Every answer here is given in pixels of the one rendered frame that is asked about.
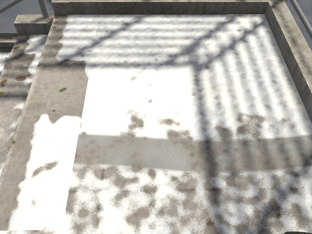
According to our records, stairs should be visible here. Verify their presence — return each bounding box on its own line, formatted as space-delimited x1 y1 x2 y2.
0 34 48 176

